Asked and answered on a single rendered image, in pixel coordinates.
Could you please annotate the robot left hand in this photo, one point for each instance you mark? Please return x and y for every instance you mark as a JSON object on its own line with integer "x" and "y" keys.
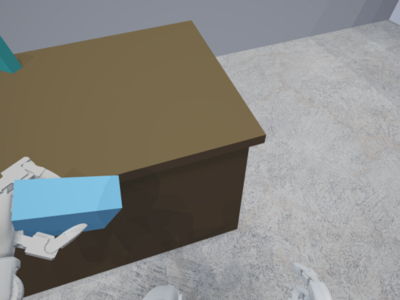
{"x": 40, "y": 245}

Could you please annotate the robot left thigh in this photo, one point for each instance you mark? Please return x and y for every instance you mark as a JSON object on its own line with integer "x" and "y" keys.
{"x": 163, "y": 293}

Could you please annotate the left robot forearm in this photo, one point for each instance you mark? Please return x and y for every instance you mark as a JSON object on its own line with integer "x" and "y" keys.
{"x": 11, "y": 287}

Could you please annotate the sponge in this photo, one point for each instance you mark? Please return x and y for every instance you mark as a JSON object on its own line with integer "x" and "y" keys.
{"x": 54, "y": 205}

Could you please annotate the robot right hand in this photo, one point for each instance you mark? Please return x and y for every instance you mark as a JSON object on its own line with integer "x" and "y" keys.
{"x": 317, "y": 290}

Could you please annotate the table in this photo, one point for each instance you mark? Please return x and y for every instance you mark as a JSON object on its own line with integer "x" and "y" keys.
{"x": 153, "y": 106}

